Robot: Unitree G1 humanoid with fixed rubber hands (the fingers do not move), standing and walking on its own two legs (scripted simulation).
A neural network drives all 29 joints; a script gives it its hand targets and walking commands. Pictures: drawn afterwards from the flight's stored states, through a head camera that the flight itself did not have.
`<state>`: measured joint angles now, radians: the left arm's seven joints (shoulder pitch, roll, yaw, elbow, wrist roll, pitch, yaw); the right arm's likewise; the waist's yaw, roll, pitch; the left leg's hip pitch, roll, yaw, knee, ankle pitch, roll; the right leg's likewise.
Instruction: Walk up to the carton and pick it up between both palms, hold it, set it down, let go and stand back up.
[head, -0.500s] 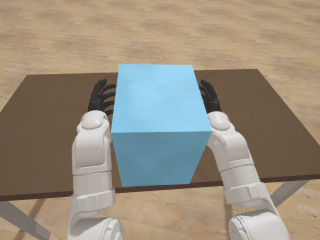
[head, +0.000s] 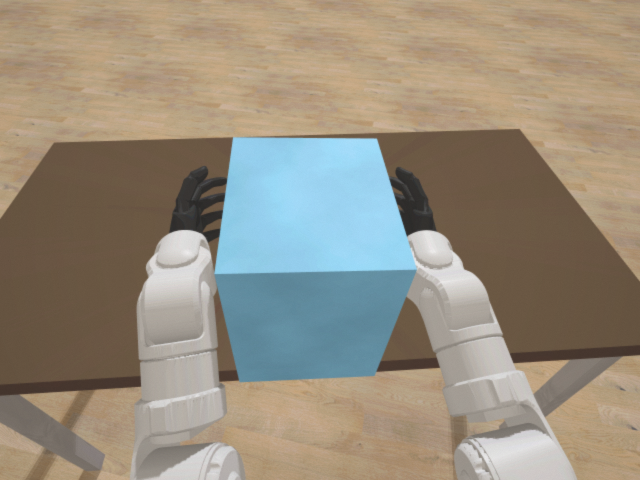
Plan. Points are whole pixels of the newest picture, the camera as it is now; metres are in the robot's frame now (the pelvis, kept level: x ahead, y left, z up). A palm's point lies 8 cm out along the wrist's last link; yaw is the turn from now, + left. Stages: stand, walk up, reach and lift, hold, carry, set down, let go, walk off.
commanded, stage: hold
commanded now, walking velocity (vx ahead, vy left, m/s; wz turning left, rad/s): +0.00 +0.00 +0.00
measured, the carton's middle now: (307, 262) +0.34 +0.01 +0.11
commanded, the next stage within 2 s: none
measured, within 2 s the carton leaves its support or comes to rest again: neither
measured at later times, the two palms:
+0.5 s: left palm (187, 226) +0.35 +0.14 +0.17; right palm (413, 223) +0.36 -0.12 +0.15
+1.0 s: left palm (188, 219) +0.36 +0.14 +0.17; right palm (415, 211) +0.37 -0.12 +0.16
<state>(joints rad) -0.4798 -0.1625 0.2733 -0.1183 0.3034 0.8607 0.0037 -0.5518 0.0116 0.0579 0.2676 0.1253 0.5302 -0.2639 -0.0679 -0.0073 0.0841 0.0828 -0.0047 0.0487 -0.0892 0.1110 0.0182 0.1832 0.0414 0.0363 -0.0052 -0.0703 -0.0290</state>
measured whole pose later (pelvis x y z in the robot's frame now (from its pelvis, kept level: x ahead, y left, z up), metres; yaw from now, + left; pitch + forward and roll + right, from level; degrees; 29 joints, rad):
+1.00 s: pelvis +0.01 +0.01 +0.00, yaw -1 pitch -4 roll +0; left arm -0.47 -0.16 0.27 -0.14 0.30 0.84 0.02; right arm -0.58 0.00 0.07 0.27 0.13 0.51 -0.26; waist -0.07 -0.02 0.02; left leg 0.06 -0.01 0.07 -0.09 0.10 0.02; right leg 0.16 0.03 0.06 -0.01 -0.07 -0.02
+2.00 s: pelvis +0.00 +0.00 +0.00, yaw +0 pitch -5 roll +0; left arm -0.53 -0.17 0.28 -0.09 0.30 0.85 0.02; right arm -0.59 0.00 0.03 0.28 0.10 0.52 -0.25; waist -0.07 -0.01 0.05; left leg 0.05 -0.01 0.05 -0.09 0.12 0.02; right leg 0.15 0.04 0.04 0.01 -0.07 -0.03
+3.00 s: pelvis +0.00 +0.01 +0.00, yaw -1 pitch -3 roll +0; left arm -0.57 -0.16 0.31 0.02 0.31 0.79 0.01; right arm -0.65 0.01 -0.01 0.38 0.07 0.49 -0.23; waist -0.05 -0.01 0.02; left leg 0.02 -0.01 0.06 -0.09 0.12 0.03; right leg 0.09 0.04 0.05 0.04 -0.08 -0.02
